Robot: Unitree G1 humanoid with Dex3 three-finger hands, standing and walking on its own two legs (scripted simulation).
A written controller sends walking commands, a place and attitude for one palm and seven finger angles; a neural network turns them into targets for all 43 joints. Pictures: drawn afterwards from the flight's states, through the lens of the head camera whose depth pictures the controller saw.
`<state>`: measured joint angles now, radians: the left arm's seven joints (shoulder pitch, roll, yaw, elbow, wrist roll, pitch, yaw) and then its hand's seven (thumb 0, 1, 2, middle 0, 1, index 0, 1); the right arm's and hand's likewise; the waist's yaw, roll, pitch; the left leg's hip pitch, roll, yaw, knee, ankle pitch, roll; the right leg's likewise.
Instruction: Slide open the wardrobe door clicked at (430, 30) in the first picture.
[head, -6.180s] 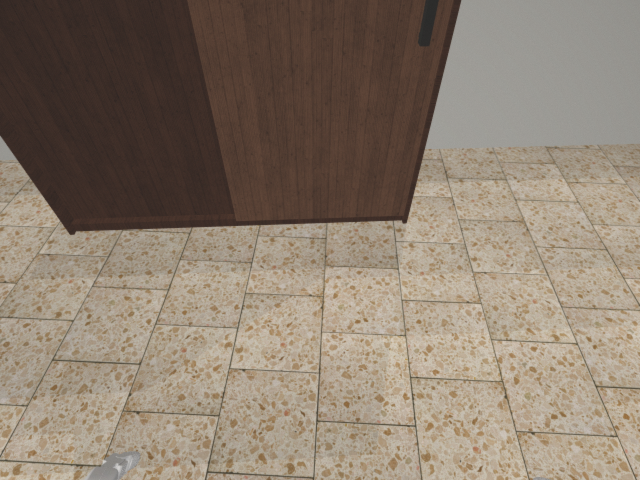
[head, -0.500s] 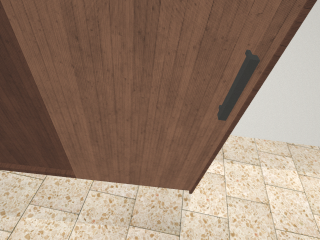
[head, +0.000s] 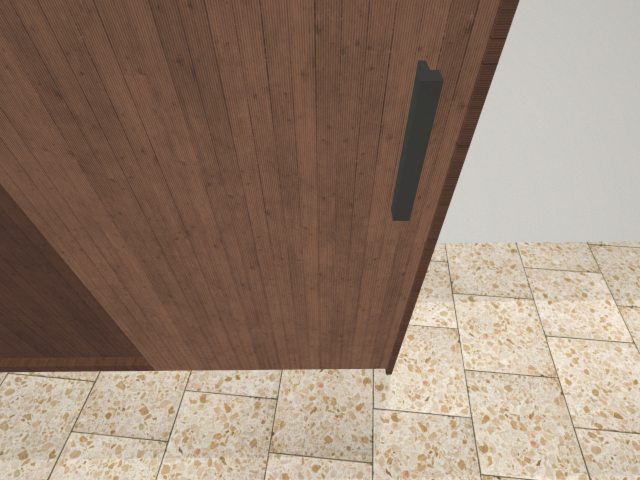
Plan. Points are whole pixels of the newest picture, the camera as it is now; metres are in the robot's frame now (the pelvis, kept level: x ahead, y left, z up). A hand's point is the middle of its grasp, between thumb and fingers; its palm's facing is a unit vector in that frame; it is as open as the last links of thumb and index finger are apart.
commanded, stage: come to a stop and stand still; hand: right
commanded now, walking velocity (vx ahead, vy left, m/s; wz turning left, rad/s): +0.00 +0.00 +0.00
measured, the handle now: (410, 147) +0.53 -0.12 +0.14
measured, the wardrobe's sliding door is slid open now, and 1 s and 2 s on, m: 0.00 0.00 0.00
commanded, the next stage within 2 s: look again from close up in 0.24 s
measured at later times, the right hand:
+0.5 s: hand out of the picture -0.01 -0.18 -0.17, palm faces -0.01 +0.97 -0.23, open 7.4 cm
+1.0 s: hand out of the picture -0.05 -0.14 -0.17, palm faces +0.02 +0.98 -0.19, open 7.4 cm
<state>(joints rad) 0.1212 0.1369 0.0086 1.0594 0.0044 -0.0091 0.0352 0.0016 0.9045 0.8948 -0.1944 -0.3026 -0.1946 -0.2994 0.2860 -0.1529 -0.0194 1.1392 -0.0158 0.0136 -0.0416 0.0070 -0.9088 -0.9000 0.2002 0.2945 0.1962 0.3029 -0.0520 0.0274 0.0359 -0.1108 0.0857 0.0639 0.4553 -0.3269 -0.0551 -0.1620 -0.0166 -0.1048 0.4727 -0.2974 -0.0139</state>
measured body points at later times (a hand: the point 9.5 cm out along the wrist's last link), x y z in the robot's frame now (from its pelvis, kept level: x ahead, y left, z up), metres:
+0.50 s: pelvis -0.03 +0.00 +0.00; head -0.01 +0.01 +0.45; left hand -0.05 +0.22 -0.16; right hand -0.01 -0.24 -0.16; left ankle -0.06 +0.15 -0.74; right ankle -0.03 -0.10 -0.74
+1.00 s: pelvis -0.04 +0.02 +0.00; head -0.03 +0.03 +0.45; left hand -0.04 +0.25 -0.16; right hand -0.05 -0.19 -0.16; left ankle -0.06 +0.15 -0.74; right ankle -0.03 -0.10 -0.74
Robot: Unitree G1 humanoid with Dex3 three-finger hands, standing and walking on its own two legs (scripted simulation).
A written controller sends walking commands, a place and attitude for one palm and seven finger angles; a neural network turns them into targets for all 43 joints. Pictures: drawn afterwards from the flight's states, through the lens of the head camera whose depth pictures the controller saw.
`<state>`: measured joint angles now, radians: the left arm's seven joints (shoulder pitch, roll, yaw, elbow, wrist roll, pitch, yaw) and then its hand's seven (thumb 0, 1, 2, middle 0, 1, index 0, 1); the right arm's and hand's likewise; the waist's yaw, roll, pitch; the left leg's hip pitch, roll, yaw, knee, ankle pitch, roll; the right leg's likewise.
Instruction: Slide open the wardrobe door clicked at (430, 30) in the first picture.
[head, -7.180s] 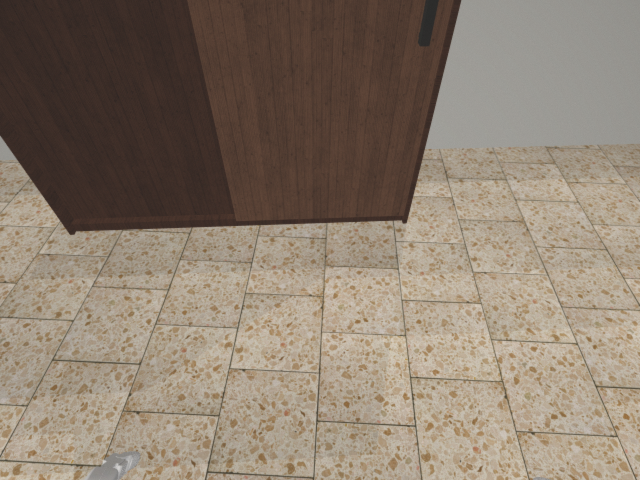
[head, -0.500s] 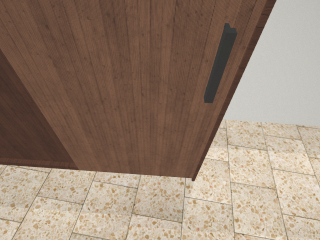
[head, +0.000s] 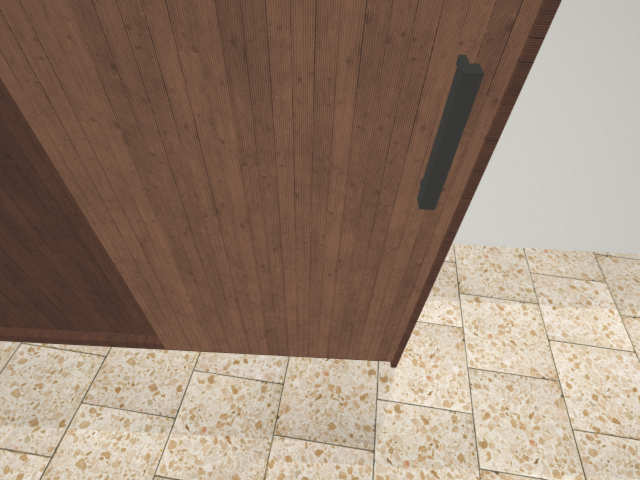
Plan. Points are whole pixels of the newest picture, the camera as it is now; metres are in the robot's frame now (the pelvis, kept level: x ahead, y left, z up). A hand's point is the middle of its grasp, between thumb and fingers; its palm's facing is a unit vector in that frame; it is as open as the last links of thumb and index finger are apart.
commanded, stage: look again from close up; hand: right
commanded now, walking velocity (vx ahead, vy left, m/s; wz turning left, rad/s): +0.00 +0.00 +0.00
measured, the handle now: (442, 138) +0.56 -0.15 +0.14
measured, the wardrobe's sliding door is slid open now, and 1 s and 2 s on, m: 0.00 0.00 0.00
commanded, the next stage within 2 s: shuffle to correct the standing spot in 0.54 s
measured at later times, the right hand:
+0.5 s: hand out of the picture +0.03 -0.18 -0.17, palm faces +0.02 +0.97 -0.23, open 7.4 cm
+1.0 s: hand out of the picture +0.03 -0.18 -0.19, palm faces +0.05 +0.99 -0.16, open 7.4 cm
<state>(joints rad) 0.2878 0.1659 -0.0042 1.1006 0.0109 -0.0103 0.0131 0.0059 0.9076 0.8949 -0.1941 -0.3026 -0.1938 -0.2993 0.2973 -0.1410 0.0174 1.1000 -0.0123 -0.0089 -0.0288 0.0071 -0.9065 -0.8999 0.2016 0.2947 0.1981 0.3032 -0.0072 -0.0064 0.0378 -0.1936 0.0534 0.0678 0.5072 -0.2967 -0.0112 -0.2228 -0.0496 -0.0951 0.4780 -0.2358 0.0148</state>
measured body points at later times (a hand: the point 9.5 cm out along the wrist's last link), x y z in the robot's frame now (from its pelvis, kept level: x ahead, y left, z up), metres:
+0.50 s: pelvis +0.02 +0.00 +0.00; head +0.04 +0.01 +0.45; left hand +0.04 +0.23 -0.16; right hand +0.03 -0.23 -0.15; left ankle -0.02 +0.12 -0.74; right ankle +0.01 -0.13 -0.74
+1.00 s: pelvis +0.07 -0.01 -0.01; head +0.09 -0.03 +0.44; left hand +0.06 +0.21 -0.16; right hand +0.03 -0.23 -0.18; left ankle -0.02 +0.11 -0.72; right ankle +0.01 -0.13 -0.74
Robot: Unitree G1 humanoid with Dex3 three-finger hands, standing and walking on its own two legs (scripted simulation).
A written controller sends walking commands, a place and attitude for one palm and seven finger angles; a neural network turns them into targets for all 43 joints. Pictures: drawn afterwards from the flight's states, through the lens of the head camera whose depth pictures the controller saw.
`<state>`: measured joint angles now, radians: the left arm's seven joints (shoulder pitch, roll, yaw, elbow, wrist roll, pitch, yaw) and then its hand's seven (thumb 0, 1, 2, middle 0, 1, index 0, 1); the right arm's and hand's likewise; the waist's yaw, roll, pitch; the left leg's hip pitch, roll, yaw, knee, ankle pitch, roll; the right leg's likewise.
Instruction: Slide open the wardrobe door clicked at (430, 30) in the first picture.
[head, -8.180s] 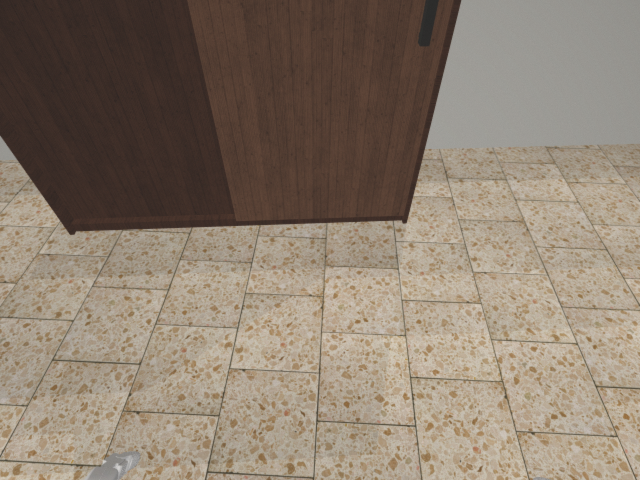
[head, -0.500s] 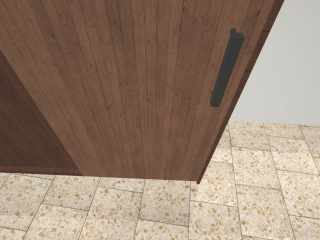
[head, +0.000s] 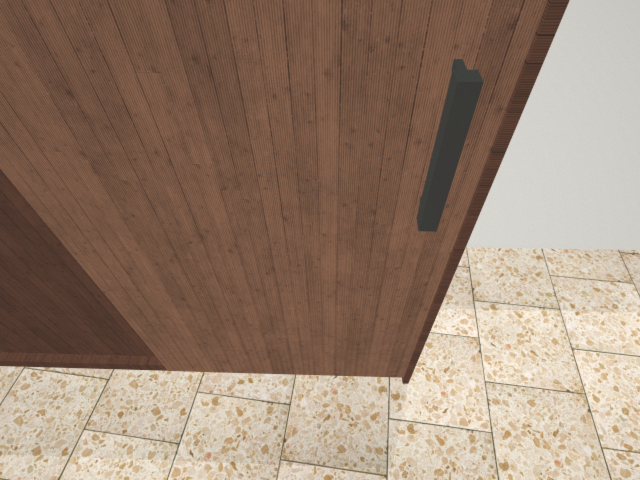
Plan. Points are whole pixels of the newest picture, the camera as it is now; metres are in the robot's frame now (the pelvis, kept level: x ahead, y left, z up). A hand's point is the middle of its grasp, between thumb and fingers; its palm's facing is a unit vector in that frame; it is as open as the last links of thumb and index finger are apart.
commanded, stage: come to a stop and stand still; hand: right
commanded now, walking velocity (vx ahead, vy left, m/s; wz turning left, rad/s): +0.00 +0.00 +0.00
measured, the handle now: (440, 153) +0.49 -0.14 +0.15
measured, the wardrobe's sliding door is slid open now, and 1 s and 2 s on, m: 0.00 0.00 0.00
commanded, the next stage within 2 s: look again from close up in 1.98 s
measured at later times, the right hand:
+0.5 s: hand out of the picture +0.10 -0.16 -0.15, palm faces +0.09 +0.96 -0.25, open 7.3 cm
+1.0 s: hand out of the picture -0.03 -0.22 -0.15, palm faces +0.09 +0.95 -0.29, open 7.4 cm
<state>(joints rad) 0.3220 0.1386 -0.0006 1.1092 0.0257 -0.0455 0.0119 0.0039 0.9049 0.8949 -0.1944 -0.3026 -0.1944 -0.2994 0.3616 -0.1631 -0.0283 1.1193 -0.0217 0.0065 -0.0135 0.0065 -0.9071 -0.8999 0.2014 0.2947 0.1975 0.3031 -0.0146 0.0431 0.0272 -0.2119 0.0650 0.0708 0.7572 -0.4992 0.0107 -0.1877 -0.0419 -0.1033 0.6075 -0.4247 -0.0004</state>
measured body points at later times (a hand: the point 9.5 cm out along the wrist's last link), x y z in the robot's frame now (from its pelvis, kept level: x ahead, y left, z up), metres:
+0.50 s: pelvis +0.03 +0.03 +0.01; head +0.07 +0.04 +0.46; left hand +0.10 +0.27 -0.15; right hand +0.10 -0.21 -0.13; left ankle +0.08 +0.11 -0.72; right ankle -0.02 -0.11 -0.67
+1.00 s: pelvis -0.01 -0.02 +0.01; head -0.01 +0.02 +0.46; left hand +0.06 +0.21 -0.16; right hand -0.03 -0.27 -0.12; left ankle +0.08 +0.10 -0.72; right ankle +0.00 -0.09 -0.72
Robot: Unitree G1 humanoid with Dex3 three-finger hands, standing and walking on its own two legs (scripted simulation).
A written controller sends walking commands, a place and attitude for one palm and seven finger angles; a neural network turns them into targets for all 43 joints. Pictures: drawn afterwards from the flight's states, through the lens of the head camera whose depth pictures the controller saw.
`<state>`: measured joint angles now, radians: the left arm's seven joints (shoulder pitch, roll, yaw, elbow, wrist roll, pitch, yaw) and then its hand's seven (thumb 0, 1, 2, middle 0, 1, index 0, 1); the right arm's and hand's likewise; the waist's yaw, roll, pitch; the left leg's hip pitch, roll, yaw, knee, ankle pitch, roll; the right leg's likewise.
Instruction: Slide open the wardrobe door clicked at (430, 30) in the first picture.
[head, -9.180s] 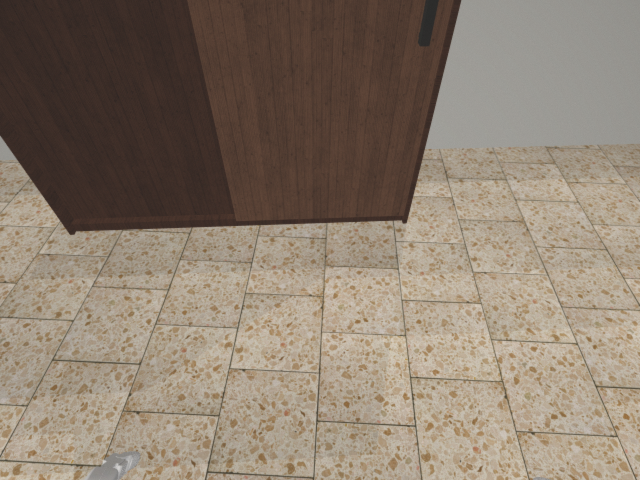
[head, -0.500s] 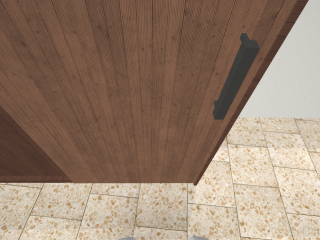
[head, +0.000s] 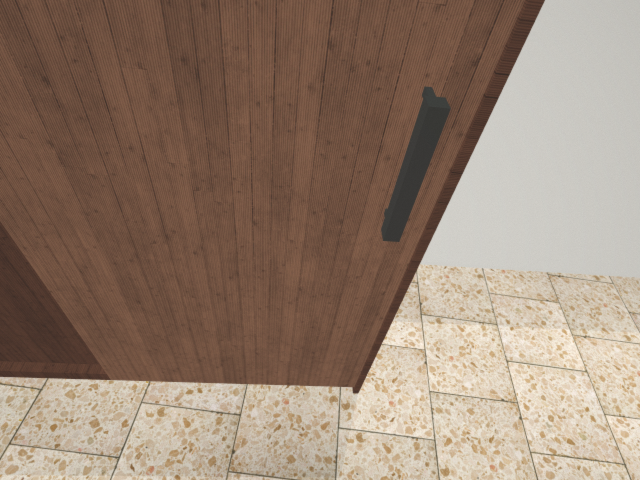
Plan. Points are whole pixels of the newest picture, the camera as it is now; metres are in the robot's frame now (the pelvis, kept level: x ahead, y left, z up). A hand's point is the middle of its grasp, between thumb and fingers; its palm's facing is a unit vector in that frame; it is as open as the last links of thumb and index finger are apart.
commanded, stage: come to a stop and stand still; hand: right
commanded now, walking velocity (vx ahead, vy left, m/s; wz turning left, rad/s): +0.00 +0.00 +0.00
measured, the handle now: (407, 170) +0.50 -0.09 +0.15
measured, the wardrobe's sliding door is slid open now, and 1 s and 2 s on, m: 0.00 0.00 0.00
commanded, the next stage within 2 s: look again from close up in 0.98 s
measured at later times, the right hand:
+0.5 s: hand out of the picture +0.08 -0.17 -0.16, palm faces +0.01 +0.97 -0.24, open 7.3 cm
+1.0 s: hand out of the picture +0.12 -0.16 -0.16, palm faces +0.03 +0.97 -0.22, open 7.4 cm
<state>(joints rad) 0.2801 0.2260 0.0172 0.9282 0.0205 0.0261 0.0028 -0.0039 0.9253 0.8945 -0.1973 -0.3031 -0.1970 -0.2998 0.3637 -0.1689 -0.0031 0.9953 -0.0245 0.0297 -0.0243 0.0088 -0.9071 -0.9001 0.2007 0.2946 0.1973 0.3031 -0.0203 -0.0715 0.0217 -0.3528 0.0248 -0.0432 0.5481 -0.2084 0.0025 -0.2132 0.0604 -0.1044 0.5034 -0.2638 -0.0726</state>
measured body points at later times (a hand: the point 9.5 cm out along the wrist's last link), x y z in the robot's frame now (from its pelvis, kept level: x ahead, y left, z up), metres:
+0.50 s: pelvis +0.05 +0.01 +0.01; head +0.06 +0.03 +0.46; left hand +0.04 +0.23 -0.16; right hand +0.08 -0.22 -0.14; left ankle +0.09 +0.13 -0.73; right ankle +0.01 -0.07 -0.73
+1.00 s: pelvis +0.08 +0.02 +0.01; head +0.11 +0.03 +0.46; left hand +0.10 +0.25 -0.16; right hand +0.12 -0.21 -0.14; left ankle +0.09 +0.13 -0.73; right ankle +0.01 -0.07 -0.73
